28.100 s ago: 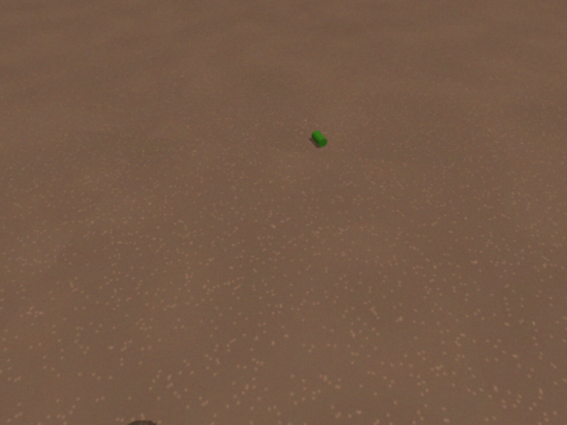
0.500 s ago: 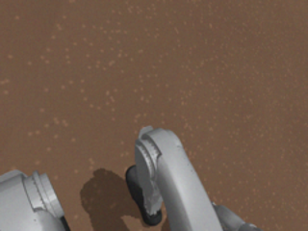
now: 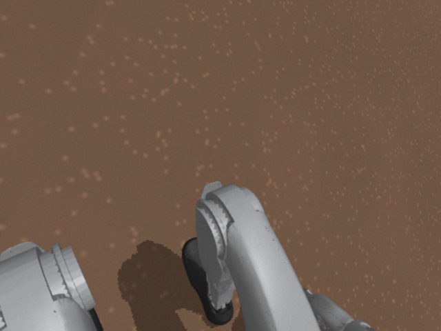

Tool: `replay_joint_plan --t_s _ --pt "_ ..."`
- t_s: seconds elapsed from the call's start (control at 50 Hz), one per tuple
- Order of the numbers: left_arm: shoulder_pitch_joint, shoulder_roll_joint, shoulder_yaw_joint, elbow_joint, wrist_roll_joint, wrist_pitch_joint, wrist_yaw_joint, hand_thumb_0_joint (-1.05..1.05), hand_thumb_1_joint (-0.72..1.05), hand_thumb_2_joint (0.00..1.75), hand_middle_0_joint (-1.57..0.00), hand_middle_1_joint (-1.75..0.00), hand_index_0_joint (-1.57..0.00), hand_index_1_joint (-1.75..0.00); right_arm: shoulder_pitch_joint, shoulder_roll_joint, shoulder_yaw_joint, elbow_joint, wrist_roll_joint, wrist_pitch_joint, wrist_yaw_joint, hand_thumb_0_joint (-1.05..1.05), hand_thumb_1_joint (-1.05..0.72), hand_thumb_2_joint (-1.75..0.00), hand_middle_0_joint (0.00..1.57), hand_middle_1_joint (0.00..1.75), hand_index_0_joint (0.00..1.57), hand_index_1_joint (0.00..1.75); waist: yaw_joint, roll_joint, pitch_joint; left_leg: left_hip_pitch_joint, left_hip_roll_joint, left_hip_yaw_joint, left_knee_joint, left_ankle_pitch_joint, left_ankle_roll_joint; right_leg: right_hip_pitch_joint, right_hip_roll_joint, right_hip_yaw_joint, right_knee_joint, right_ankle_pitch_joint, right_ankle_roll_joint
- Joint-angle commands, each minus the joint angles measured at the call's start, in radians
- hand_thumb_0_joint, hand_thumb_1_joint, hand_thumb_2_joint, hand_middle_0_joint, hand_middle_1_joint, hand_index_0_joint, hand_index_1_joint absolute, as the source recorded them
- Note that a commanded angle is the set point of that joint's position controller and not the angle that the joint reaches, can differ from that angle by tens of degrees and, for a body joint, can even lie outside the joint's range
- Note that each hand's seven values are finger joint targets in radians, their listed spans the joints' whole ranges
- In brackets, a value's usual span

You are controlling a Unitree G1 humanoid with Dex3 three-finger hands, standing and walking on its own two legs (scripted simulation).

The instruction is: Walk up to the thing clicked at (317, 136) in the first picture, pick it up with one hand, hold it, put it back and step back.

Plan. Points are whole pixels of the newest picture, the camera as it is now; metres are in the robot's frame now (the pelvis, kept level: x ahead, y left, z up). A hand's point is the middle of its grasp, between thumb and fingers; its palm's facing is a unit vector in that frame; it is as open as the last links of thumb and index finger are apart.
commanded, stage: settle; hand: left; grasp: from above
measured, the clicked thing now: out of the picture +0.43 +0.33 -0.27
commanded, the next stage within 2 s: lift in 0.64 s
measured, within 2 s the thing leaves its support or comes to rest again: leaves its support in 0.06 s
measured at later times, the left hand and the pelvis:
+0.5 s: hand out of the picture +0.41 +0.34 -0.14, palm faces -0.47 -0.11 -0.88, open 8.3 cm; pelvis -0.01 -0.01 +0.03, yaw +5 degrees
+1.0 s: hand out of the picture +0.40 +0.34 -0.08, palm faces -0.46 -0.11 -0.88, open 8.3 cm; pelvis -0.02 -0.01 +0.06, yaw +7 degrees
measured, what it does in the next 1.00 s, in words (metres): rises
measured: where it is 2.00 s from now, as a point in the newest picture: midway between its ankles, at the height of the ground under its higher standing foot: (159, 326)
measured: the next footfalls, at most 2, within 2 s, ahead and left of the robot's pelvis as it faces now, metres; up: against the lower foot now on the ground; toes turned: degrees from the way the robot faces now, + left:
none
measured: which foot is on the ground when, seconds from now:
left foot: down 0.00-1.00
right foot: down 0.00-1.00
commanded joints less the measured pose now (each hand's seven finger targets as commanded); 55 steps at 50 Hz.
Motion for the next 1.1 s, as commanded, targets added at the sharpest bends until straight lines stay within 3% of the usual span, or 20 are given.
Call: replay_joint_plan --t_s 0.0,0.02,0.04,0.08,0.14,0.22,0.28,0.32,0.34,0.38,0.46,0.66,0.74,0.76,0.78,0.8,0.86,0.9,1.0,1.08 --pt "-0.261 0.243 0.02 -0.252 -0.033 0.015 0.026 0.0 0.87 0.41 -1.23 -0.3 -1.24 -0.3 0.167 -0.296 -0.117 -0.003 0.017 0.002 0.003 0.0 -0.91 -0.9 0.2 0.3 0.2 0.3 0.006 0.591 -0.742 0.563 0.015 0.15 -0.264 0.288 0.021 0.353 0.035 -0.106 -0.195 0.342 -0.094" --pt "-0.262 0.263 0.044 -0.307 -0.043 0.016 0.022 0.0 0.87 0.42 -1.23 -0.31 -1.24 -0.3 0.167 -0.3 -0.131 0.001 0.028 0.005 0.001 0.0 -0.91 -0.9 0.2 0.3 0.2 0.3 0.029 0.612 -0.788 0.594 0.014 0.151 -0.272 0.317 0.018 0.358 0.031 -0.106 -0.198 0.36 -0.096" --pt "-0.251 0.232 0.031 -0.346 -0.05 0.018 0.013 0.0 0.89 0.42 -1.24 -0.32 -1.25 -0.31 0.164 -0.288 -0.137 0.001 0.036 0.01 0.002 0.0 -0.91 -0.9 0.2 0.3 0.2 0.3 0.05 0.639 -0.817 0.608 0.01 0.155 -0.282 0.329 0.014 0.351 0.027 -0.103 -0.195 0.361 -0.102" --pt "-0.242 0.196 0.01 -0.345 -0.052 0.028 -0.007 0.0 0.89 0.4 -1.24 -0.31 -1.25 -0.3 0.176 -0.284 -0.153 0.017 0.042 0.019 0.01 0.0 -0.91 -0.9 0.2 0.3 0.2 0.3 0.036 0.634 -0.783 0.588 0.007 0.164 -0.284 0.311 0.014 0.319 0.024 -0.102 -0.196 0.348 -0.103" --pt "-0.238 0.169 0.012 -0.376 -0.056 0.046 -0.044 0.0 0.93 0.42 -1.27 -0.3 -1.28 -0.29 0.2 -0.284 -0.189 0.016 0.067 0.035 0.011 0.0 -0.91 -0.9 0.2 0.3 0.2 0.3 0.05 0.601 -0.794 0.586 0.0 0.17 -0.294 0.312 0.019 0.299 0.016 -0.093 -0.209 0.344 -0.104" --pt "-0.238 0.099 -0.026 -0.407 -0.078 0.067 -0.103 0.0 0.94 0.47 -1.31 -0.3 -1.31 -0.31 0.209 -0.253 -0.208 0.015 0.103 0.07 0.007 0.0 -0.91 -0.9 0.2 0.3 0.2 0.3 0.075 0.549 -0.826 0.553 -0.005 0.179 -0.326 0.262 0.031 0.303 0.015 -0.065 -0.243 0.3 -0.105" --pt "-0.251 0.043 -0.065 -0.4 -0.091 0.077 -0.159 0.0 0.94 0.47 -1.31 -0.31 -1.31 -0.31 0.223 -0.244 -0.225 0.017 0.122 0.092 -0.003 0.0 -0.91 -0.9 0.2 0.3 0.2 0.3 0.066 0.486 -0.788 0.535 -0.012 0.183 -0.347 0.22 0.039 0.285 0.009 -0.058 -0.271 0.264 -0.103" --pt "-0.28 0.064 -0.057 -0.426 -0.094 0.072 -0.185 0.0 0.93 0.46 -1.3 -0.3 -1.3 -0.31 0.228 -0.25 -0.229 0.013 0.134 0.106 -0.014 0.0 -0.91 -0.9 0.2 0.3 0.2 0.3 0.071 0.481 -0.807 0.539 -0.018 0.179 -0.361 0.224 0.038 0.289 0.0 -0.059 -0.268 0.263 -0.104" --pt "-0.262 0.023 -0.08 -0.417 -0.102 0.071 -0.201 0.0 0.9 0.47 -1.29 -0.3 -1.28 -0.31 0.224 -0.234 -0.233 0.011 0.14 0.113 -0.017 0.0 -0.91 -0.91 0.2 0.3 0.2 0.3 0.077 0.458 -0.801 0.545 -0.015 0.182 -0.363 0.223 0.039 0.294 0.002 -0.049 -0.277 0.258 -0.106" --pt "-0.294 0.047 -0.071 -0.434 -0.098 0.058 -0.222 0.0 0.9 0.48 -1.28 -0.31 -1.28 -0.31 0.24 -0.236 -0.231 0.007 0.144 0.127 -0.029 0.0 -0.91 -0.9 0.2 0.3 0.2 0.3 0.063 0.412 -0.797 0.509 -0.021 0.191 -0.356 0.215 0.047 0.32 0.002 -0.043 -0.304 0.247 -0.103" --pt "-0.3 0.075 -0.059 -0.448 -0.092 0.034 -0.251 0.0 0.86 0.48 -1.26 -0.32 -1.25 -0.33 0.243 -0.217 -0.231 -0.003 0.15 0.147 -0.056 0.0 -0.91 -0.9 0.2 0.3 0.2 0.3 0.082 0.398 -0.813 0.507 -0.023 0.207 -0.361 0.215 0.048 0.36 0.002 -0.013 -0.326 0.225 -0.105" --pt "-0.332 0.105 -0.039 -0.48 -0.072 0.016 -0.249 0.0 0.87 0.54 -1.25 -0.34 -1.24 -0.35 0.258 -0.211 -0.239 -0.018 0.154 0.176 -0.108 0.0 -0.9 -0.9 0.2 0.3 0.2 0.3 0.095 0.432 -0.817 0.556 -0.029 0.215 -0.412 0.183 0.042 0.322 -0.009 -0.012 -0.354 0.175 -0.117" --pt "-0.315 0.112 -0.033 -0.512 -0.079 0.031 -0.259 0.0 0.86 0.44 -1.26 -0.33 -1.26 -0.33 0.263 -0.204 -0.249 -0.011 0.163 0.182 -0.12 0.0 -0.93 -0.91 0.2 0.3 0.2 0.3 0.126 0.465 -0.886 0.605 -0.029 0.224 -0.441 0.198 0.041 0.344 -0.013 -0.004 -0.354 0.197 -0.116" --pt "-0.31 0.098 -0.036 -0.529 -0.088 0.039 -0.262 0.0 0.78 0.47 -1.18 -0.27 -1.18 -0.28 0.262 -0.202 -0.255 -0.014 0.167 0.184 -0.121 0.0 -0.89 -0.89 0.2 0.3 0.2 0.3 0.132 0.475 -0.906 0.63 -0.029 0.225 -0.455 0.206 0.04 0.34 -0.016 -0.009 -0.355 0.213 -0.115" --pt "-0.31 0.11 -0.027 -0.545 -0.089 0.047 -0.263 0.0 0.83 0.44 -1.23 -0.33 -1.24 -0.33 0.27 -0.208 -0.26 -0.013 0.171 0.187 -0.124 0.0 -0.93 -0.91 0.2 0.3 0.2 0.3 0.138 0.486 -0.913 0.647 -0.031 0.223 -0.471 0.209 0.039 0.332 -0.021 -0.017 -0.353 0.221 -0.115" --pt "-0.295 0.068 -0.052 -0.545 -0.095 0.057 -0.274 0.0 0.86 0.46 -1.22 -0.33 -1.23 -0.33 0.269 -0.199 -0.265 -0.016 0.177 0.19 -0.124 0.0 -0.91 -0.9 0.2 0.3 0.2 0.3 0.132 0.492 -0.923 0.674 -0.03 0.22 -0.485 0.219 0.036 0.339 -0.021 -0.015 -0.354 0.235 -0.115" --pt "-0.28 0.087 -0.037 -0.59 -0.123 0.079 -0.308 0.0 0.86 0.45 -1.22 -0.33 -1.23 -0.33 0.281 -0.195 -0.285 -0.013 0.193 0.199 -0.132 0.0 -0.91 -0.9 0.2 0.3 0.2 0.3 0.153 0.458 -0.932 0.671 -0.032 0.234 -0.507 0.205 0.045 0.366 -0.022 0.001 -0.396 0.219 -0.113" --pt "-0.257 0.055 -0.056 -0.606 -0.138 0.088 -0.344 0.0 0.86 0.48 -1.23 -0.34 -1.23 -0.33 0.284 -0.188 -0.292 -0.012 0.199 0.204 -0.136 0.0 -0.91 -0.9 0.2 0.3 0.2 0.3 0.144 0.463 -0.915 0.673 -0.033 0.237 -0.523 0.192 0.047 0.374 -0.026 0.007 -0.41 0.209 -0.111" --pt "-0.203 0.062 -0.043 -0.738 -0.17 0.085 -0.401 0.0 0.86 0.5 -1.24 -0.32 -1.24 -0.32 0.283 -0.184 -0.316 -0.033 0.223 0.218 -0.149 0.0 -0.91 -0.9 0.2 0.3 0.2 0.3 0.181 0.407 -0.945 0.707 -0.035 0.238 -0.575 0.173 0.054 0.415 -0.03 0.024 -0.473 0.179 -0.111" --pt "-0.156 0.012 -0.061 -0.809 -0.197 0.081 -0.431 0.0 0.86 0.5 -1.22 -0.34 -1.23 -0.34 0.281 -0.17 -0.326 -0.043 0.239 0.222 -0.159 0.0 -0.91 -0.9 0.2 0.3 0.2 0.3 0.179 0.394 -0.93 0.75 -0.034 0.227 -0.63 0.181 0.052 0.442 -0.037 0.029 -0.507 0.193 -0.108"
